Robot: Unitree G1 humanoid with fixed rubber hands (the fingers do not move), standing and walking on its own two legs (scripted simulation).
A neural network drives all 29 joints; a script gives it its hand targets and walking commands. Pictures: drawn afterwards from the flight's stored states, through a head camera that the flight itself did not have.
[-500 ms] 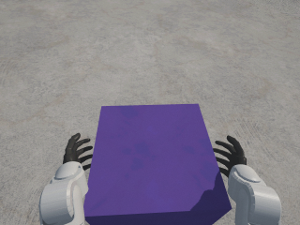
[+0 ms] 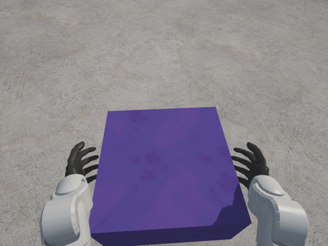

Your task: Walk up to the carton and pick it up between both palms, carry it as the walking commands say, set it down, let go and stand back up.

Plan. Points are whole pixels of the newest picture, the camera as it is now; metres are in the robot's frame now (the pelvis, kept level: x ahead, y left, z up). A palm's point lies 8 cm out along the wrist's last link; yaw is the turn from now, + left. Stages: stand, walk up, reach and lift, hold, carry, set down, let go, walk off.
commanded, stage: carry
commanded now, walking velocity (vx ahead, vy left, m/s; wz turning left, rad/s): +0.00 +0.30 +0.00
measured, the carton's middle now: (165, 171) +0.30 +0.01 +0.01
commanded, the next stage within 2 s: none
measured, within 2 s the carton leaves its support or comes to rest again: neither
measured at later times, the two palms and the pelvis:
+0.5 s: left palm out of the picture +0.20 +0.38 +0.10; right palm (165, 204) +0.19 +0.02 +0.11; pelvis -0.05 +0.20 +0.00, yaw +2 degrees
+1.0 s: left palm out of the picture +0.15 +0.56 +0.10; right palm (51, 237) +0.14 +0.20 +0.10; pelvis -0.10 +0.38 +0.02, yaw +1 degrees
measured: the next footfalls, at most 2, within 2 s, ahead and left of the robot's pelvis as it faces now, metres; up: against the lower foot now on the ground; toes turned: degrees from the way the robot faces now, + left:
right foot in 0.22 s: +0.00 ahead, -0.01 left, +0.00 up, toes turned -11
left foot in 0.48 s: +0.05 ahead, +0.36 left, +0.00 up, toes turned +8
